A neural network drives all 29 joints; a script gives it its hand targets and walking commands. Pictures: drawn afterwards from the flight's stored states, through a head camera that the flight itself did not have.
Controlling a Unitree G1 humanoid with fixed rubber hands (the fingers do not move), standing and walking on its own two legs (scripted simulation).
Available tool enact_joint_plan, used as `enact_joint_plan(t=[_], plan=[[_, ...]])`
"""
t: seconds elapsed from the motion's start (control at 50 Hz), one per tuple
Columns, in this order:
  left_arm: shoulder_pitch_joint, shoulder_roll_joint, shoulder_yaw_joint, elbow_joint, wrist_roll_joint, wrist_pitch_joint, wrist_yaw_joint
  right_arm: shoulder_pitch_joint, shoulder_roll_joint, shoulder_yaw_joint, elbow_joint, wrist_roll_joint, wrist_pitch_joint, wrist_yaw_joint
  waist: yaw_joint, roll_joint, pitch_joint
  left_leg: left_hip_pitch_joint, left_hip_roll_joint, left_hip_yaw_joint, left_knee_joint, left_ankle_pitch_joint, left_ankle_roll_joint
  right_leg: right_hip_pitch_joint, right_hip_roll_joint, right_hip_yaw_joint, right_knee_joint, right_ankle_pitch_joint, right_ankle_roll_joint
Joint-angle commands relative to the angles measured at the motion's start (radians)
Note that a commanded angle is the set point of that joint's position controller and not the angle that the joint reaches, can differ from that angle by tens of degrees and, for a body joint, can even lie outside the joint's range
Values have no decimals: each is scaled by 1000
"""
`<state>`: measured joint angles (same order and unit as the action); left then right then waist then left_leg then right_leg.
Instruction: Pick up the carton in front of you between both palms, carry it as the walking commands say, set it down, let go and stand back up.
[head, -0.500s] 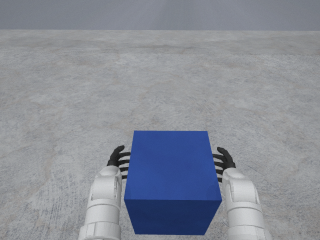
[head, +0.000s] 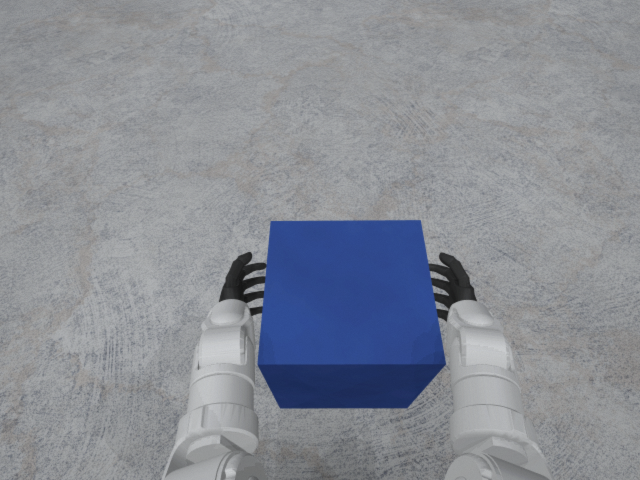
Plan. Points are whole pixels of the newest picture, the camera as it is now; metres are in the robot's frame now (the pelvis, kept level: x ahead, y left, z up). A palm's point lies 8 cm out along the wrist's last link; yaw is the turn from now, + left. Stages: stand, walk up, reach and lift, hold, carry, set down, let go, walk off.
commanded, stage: set down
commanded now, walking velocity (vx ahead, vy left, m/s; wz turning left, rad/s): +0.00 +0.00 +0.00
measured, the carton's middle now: (344, 322) +0.35 -0.02 -0.08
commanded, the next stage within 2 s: none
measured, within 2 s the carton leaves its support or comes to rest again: rests again in 1.98 s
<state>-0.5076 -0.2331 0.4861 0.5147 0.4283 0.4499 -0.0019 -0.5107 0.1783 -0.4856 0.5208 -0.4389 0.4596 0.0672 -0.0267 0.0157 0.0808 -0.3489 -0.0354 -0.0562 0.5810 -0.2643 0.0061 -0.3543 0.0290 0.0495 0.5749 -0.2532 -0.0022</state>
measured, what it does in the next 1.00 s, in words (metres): lowers itself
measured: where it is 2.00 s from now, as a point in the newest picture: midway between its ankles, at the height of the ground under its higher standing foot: outside the picture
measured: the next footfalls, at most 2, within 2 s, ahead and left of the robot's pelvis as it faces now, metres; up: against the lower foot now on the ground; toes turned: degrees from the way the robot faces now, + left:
none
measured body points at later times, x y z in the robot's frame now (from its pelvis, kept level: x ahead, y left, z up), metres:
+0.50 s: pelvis -0.04 -0.01 -0.11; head +0.20 -0.02 +0.27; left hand +0.40 +0.11 -0.19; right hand +0.40 -0.19 -0.19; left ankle +0.02 +0.12 -0.73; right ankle +0.03 -0.12 -0.73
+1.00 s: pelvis -0.06 -0.01 -0.24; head +0.24 -0.04 +0.09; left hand +0.45 +0.10 -0.35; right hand +0.44 -0.21 -0.35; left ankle +0.02 +0.12 -0.73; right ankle +0.03 -0.12 -0.73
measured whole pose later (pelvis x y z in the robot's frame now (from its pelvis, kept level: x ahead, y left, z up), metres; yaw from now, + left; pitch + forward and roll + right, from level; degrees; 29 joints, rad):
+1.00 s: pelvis -0.06 -0.01 -0.24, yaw +2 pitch +46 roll +2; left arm -1.05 -0.06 0.47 0.66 0.19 0.27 0.13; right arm -1.07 -0.08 -0.44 0.70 -0.20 0.30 0.00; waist -0.05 0.05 -0.08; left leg -1.94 -0.13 -0.07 1.65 -0.51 -0.06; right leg -1.96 0.09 0.08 1.67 -0.51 0.02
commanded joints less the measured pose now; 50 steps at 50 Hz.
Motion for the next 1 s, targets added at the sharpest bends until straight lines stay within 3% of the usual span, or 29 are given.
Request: enact_joint_plan(t=[0.0,0.1,0.18,0.26,0.38,0.46,0.58,0.8,0.98], plan=[[-399,-675,-366,91,-128,-130,-142,-411,629,348,72,127,-137,159,-8,-4,-324,-36,-64,-16,8,253,-10,-27,72,4,24,248,-14],[-465,-755,-527,60,-196,-291,-117,-481,694,500,56,200,-287,172,-10,-7,-642,-102,-87,-22,154,417,-31,-131,90,5,168,401,0],[-540,-792,-662,15,-257,-350,-101,-544,731,615,23,263,-346,168,-18,-16,-922,-199,-96,-17,279,501,-38,-201,88,7,291,513,15],[-602,-802,-727,-19,-292,-342,-98,-594,735,667,-15,293,-338,163,-30,-18,-1080,-329,-113,7,367,433,-48,-284,96,-8,379,479,28],[-693,-821,-648,50,-267,-252,-136,-688,763,615,65,276,-249,200,-31,-14,-996,-580,-126,39,449,143,-45,-493,105,-30,448,204,26],[-772,-820,-581,100,-251,-208,-157,-758,766,560,123,259,-204,216,-36,-20,-973,-715,-132,54,512,51,-40,-599,106,-41,509,120,24],[-884,-802,-541,137,-258,-198,-154,-856,751,526,170,264,-191,211,-42,-13,-1043,-858,-146,72,631,34,-45,-718,113,-49,628,117,28],[-1073,-762,-569,142,-329,-208,-98,-1030,699,562,161,340,-194,169,-60,-11,-1241,-1028,-168,99,854,41,-56,-826,121,-69,844,168,43],[-1208,-708,-534,175,-348,-202,-67,-1149,631,533,190,359,-181,162,-74,-14,-1228,-1135,-177,121,991,-3,-56,-943,119,-90,973,130,47]])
